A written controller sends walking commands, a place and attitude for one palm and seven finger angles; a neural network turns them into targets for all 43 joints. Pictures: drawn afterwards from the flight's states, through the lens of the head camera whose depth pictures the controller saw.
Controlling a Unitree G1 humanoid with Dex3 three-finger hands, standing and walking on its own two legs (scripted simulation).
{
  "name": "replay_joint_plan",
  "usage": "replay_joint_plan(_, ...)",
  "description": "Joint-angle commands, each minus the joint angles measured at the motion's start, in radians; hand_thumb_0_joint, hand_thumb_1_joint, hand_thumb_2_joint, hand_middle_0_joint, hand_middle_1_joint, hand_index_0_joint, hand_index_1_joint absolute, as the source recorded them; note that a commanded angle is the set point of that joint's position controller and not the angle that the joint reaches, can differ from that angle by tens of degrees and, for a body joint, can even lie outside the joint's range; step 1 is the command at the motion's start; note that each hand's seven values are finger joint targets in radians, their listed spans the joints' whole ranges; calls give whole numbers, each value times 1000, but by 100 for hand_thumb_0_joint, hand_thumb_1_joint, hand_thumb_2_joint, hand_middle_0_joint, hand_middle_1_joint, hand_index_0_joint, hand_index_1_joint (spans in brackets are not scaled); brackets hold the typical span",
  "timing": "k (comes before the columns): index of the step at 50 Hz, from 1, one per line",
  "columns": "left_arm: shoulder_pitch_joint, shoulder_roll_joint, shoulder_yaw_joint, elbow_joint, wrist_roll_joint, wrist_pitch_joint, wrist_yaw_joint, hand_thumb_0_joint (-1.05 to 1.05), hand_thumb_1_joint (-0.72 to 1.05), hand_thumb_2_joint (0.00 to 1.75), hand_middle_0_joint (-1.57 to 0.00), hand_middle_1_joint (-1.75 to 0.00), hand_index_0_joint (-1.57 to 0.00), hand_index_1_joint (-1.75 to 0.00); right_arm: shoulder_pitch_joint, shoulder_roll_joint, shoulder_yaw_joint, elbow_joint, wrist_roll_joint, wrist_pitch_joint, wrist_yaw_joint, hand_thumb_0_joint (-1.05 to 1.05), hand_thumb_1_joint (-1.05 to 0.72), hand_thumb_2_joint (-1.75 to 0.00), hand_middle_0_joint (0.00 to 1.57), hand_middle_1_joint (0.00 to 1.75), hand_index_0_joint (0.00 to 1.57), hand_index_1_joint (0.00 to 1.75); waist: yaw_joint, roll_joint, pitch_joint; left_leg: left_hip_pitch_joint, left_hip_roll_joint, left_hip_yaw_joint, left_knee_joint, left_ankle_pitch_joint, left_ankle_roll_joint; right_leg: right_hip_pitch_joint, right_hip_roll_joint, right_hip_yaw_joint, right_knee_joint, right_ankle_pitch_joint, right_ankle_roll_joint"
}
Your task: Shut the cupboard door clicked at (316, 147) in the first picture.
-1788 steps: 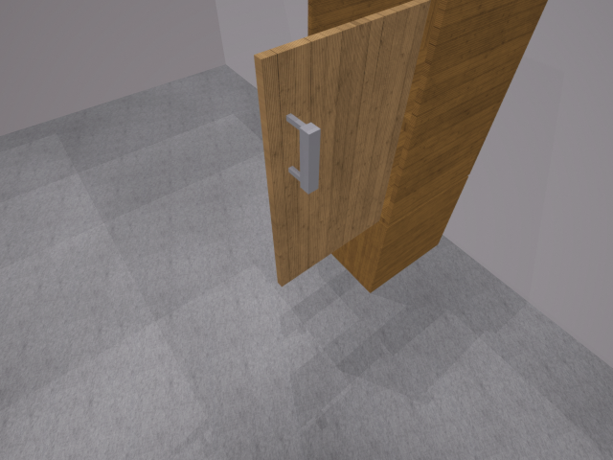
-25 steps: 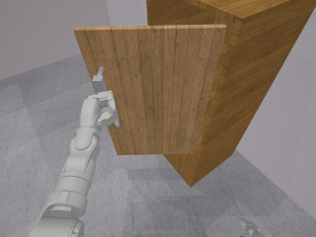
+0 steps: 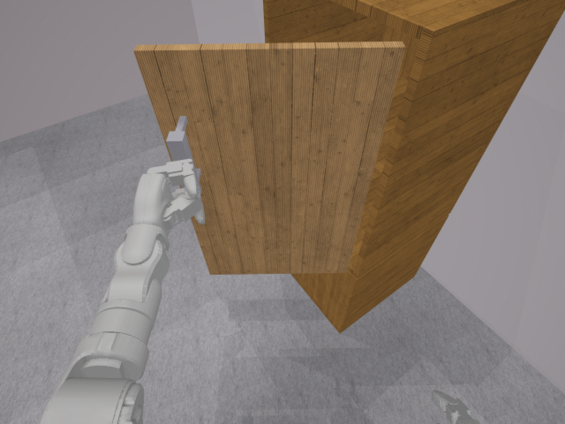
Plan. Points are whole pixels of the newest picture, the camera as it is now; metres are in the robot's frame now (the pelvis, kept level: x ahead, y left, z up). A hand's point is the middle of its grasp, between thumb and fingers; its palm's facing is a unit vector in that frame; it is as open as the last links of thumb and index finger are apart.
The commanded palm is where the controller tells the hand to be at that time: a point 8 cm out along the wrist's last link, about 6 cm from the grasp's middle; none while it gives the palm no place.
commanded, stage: push the door shut along its arc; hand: left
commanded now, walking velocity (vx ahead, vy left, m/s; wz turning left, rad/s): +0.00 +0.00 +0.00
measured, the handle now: (188, 159) +0.50 +0.17 +0.10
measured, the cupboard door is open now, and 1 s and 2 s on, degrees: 55 36 24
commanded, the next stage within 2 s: pull the fist back off the door in 1.78 s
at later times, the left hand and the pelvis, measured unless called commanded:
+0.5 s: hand (207, 169) +0.47 +0.13 +0.11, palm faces -0.11 -0.99 -0.02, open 3.2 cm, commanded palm +0.46 +0.17 +0.11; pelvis +0.00 +0.01 -0.01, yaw +0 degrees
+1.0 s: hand (227, 144) +0.53 +0.10 +0.11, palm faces -0.24 -0.97 -0.02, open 3.1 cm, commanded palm +0.53 +0.15 +0.11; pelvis +0.00 +0.01 -0.03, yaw -1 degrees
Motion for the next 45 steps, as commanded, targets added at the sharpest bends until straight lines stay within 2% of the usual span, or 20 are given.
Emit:
replay_joint_plan(1,-560,189,59,-139,-10,-71,-22,0,90,90,-130,-150,-130,-150,-3,-130,-40,-97,4,-33,-15,0,-90,-90,20,30,20,30,-38,-70,-248,205,-34,-23,-58,81,37,-46,5,24,-134,227,18)
replay_joint_plan(2,-570,220,76,-134,-6,-79,-25,0,90,90,-130,-150,-130,-150,2,-136,-41,-98,2,-31,-19,0,-90,-90,20,30,20,30,-34,-58,-268,211,-34,-22,-55,89,38,-36,5,28,-132,230,17)
replay_joint_plan(3,-598,190,54,-116,-12,-83,-34,0,90,90,-130,-150,-130,-150,-3,-129,-38,-100,3,-32,-18,0,-90,-90,20,30,20,30,-39,-33,-280,215,-37,-21,-53,91,38,-41,4,28,-126,237,16)
replay_joint_plan(5,-647,193,53,-54,-11,-94,-50,0,90,90,-130,-150,-130,-150,15,-131,-39,-88,4,-33,-18,0,-90,-90,20,30,20,30,-49,-47,-290,213,-34,-29,-45,98,35,-59,7,20,-114,242,13)
replay_joint_plan(6,-661,182,43,-21,-11,-97,-59,0,90,90,-130,-150,-130,-150,22,-131,-39,-84,3,-34,-16,0,-90,-90,20,30,20,30,-53,-28,-294,213,-35,-27,-37,104,34,-72,8,22,-108,250,13)
replay_joint_plan(7,-671,209,67,8,-7,-102,-62,0,90,90,-130,-150,-130,-150,39,-138,-42,-79,1,-32,-17,0,-90,-90,20,30,20,30,-52,-49,-306,213,-33,-34,-34,111,35,-72,9,16,-101,251,12)
replay_joint_plan(11,-744,177,39,57,-8,-122,-87,0,90,90,-130,-150,-130,-150,67,-141,-49,-69,-2,-36,-9,0,-90,-90,20,30,20,30,-66,-21,-359,242,-31,-41,-16,156,31,-104,13,9,-76,289,9)
replay_joint_plan(12,-724,201,61,89,-8,-123,-93,0,90,90,-130,-150,-130,-150,82,-149,-52,-65,-4,-34,-10,0,-90,-90,20,30,20,30,-65,-49,-357,229,-31,-40,-9,162,34,-97,16,9,-76,296,10)
replay_joint_plan(15,-809,202,48,114,-8,-132,-116,0,90,90,-130,-150,-130,-150,99,-152,-53,-55,-4,-30,-7,0,-90,-90,20,30,20,30,-84,-25,-358,220,-30,-43,-2,159,33,-126,16,10,-67,294,10)
replay_joint_plan(17,-819,244,78,139,-7,-139,-126,0,90,90,-130,-150,-130,-150,120,-162,-56,-49,-7,-26,-9,0,-90,-90,20,30,20,30,-85,-38,-367,216,-28,-49,2,161,35,-132,20,9,-64,283,8)
replay_joint_plan(19,-837,240,77,153,-7,-143,-138,0,90,90,-130,-150,-130,-150,128,-161,-57,-48,-8,-27,-7,0,-90,-90,20,30,20,30,-85,-24,-387,215,-27,-51,5,169,33,-137,21,8,-56,290,8)
replay_joint_plan(22,-873,267,86,215,-1,-141,-150,0,90,90,-130,-150,-130,-150,150,-169,-57,-36,-10,-20,-9,0,-90,-90,20,30,20,30,-103,-25,-346,180,-27,-51,11,136,36,-171,24,11,-60,253,9)
replay_joint_plan(25,-941,293,93,219,4,-148,-166,0,90,90,-130,-150,-130,-150,168,-175,-61,-26,-12,-21,-8,0,-90,-90,20,30,20,30,-117,3,-387,188,-23,-59,21,135,35,-190,23,14,-52,244,8)
replay_joint_plan(28,-986,266,65,228,3,-153,-185,0,90,90,-130,-150,-130,-150,183,-177,-64,-19,-14,-23,-6,0,-90,-90,20,30,20,30,-134,46,-416,223,-19,-69,34,162,32,-232,27,6,-39,244,5)
replay_joint_plan(29,-972,276,79,253,2,-148,-189,0,90,90,-130,-150,-130,-150,194,-179,-65,-16,-17,-23,-5,0,-90,-90,20,30,20,30,-128,29,-422,218,-17,-74,37,161,30,-235,29,2,-36,235,3)
replay_joint_plan(30,-988,265,65,269,2,-145,-194,0,90,90,-130,-150,-130,-150,198,-180,-63,-14,-17,-22,-4,0,-90,-90,20,30,20,30,-138,22,-405,203,-17,-75,36,157,30,-242,29,0,-36,233,4)
replay_joint_plan(32,-1014,313,109,293,0,-142,-192,0,90,90,-130,-150,-130,-150,216,-189,-64,-6,-21,-22,-5,0,-90,-90,20,30,20,30,-137,14,-406,185,-19,-75,45,160,34,-244,32,3,-33,234,3)
replay_joint_plan(35,-1062,358,126,333,19,-134,-195,0,90,90,-130,-150,-130,-150,226,-193,-61,-2,-22,-20,-4,0,-90,-90,20,30,20,30,-155,1,-396,133,-19,-75,53,123,38,-255,29,13,-32,211,9)
replay_joint_plan(37,-1099,347,115,336,23,-138,-199,0,90,90,-130,-150,-130,-150,240,-194,-61,1,-26,-22,-4,0,-90,-90,20,30,20,30,-168,18,-417,147,-20,-78,66,144,41,-274,30,11,-23,221,8)
replay_joint_plan(45,-1176,426,148,420,38,-112,-245,0,90,90,-130,-150,-130,-150,272,-205,-55,2,-31,-15,-4,0,-90,-90,20,30,20,30,-194,40,-457,92,-16,-82,111,158,43,-303,30,17,6,238,10)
